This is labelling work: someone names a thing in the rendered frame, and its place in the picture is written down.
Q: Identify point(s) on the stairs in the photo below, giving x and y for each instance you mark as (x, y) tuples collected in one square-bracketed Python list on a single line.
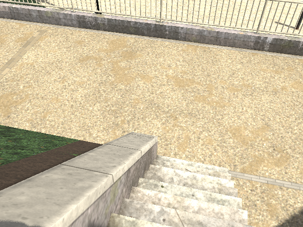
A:
[(181, 193)]

